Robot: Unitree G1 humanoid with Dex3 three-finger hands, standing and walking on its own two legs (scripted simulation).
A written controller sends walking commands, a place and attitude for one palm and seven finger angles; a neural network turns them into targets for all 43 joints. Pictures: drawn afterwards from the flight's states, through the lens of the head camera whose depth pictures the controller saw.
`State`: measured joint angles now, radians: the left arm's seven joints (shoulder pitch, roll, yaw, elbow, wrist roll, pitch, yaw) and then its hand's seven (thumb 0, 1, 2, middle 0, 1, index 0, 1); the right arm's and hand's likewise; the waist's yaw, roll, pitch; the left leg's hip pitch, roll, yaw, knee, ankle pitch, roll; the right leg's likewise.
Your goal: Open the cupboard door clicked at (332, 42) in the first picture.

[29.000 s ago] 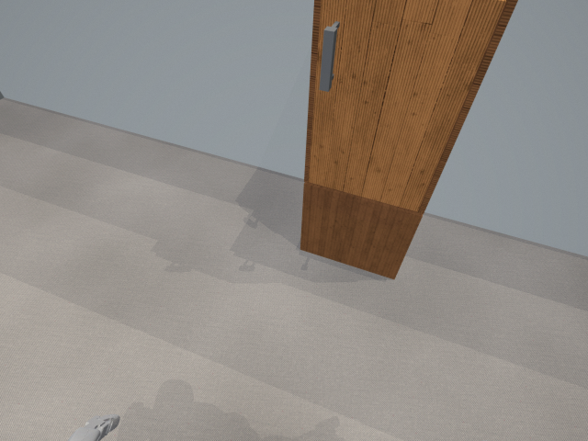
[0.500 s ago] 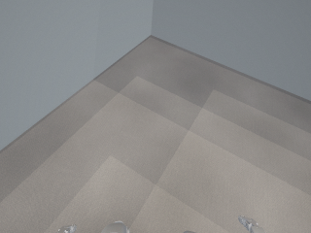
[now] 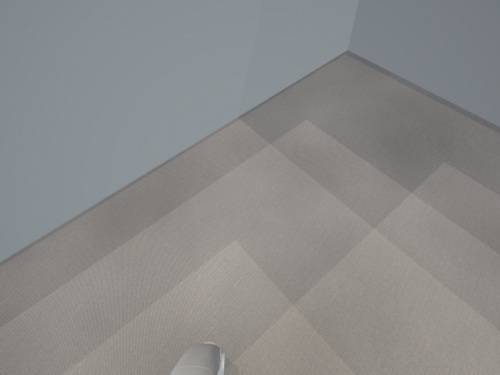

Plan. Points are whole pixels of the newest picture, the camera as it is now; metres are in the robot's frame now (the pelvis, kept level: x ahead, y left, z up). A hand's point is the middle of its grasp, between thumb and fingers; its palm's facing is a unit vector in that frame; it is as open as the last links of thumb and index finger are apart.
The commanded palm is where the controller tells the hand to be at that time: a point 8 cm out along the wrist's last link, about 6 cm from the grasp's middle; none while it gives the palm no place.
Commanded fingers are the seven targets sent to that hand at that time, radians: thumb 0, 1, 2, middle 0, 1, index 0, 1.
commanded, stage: turn to face it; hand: left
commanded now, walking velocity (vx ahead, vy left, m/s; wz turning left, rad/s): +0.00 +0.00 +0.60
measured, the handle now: out of the picture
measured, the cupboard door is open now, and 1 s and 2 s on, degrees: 48 48 48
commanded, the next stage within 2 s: none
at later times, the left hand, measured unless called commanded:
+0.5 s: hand out of the picture +0.06 +0.24 -0.16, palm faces +0.31 -0.92 -0.26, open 7.4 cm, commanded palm none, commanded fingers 0.00 0.90 0.90 -0.20 -0.30 -0.20 -0.30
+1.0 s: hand out of the picture -0.01 +0.14 -0.16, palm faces +0.59 -0.76 -0.26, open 7.3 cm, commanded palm none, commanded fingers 0.00 0.90 0.90 -0.20 -0.30 -0.20 -0.30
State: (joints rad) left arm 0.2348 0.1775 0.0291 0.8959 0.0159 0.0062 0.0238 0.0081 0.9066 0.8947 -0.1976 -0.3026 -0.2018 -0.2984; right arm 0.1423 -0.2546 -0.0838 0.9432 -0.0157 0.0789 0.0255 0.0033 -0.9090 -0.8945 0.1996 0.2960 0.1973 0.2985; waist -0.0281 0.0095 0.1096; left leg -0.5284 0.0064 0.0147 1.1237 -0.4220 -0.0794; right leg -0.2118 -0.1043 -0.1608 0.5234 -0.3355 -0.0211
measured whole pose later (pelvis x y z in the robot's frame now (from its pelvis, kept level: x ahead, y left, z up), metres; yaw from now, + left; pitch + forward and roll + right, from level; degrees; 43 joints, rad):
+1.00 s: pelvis +0.06 -0.05 +0.00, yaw +37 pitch +0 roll +2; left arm 0.23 0.20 0.04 0.89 0.02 0.00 0.02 0.00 0.92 0.89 -0.20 -0.30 -0.21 -0.30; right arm 0.10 -0.25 -0.07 0.95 -0.01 0.08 0.03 0.00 -0.91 -0.90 0.20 0.30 0.19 0.30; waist -0.01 -0.02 0.14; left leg -0.41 0.03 0.08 0.84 -0.43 -0.07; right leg -0.17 -0.14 -0.29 0.55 -0.36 -0.01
